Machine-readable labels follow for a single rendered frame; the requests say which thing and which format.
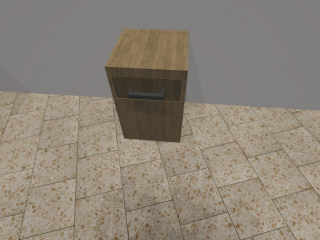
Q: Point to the handle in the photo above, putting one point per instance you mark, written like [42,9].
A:
[145,95]

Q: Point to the drawer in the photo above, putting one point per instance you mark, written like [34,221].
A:
[172,86]

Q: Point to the cabinet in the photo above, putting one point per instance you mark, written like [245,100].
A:
[151,53]

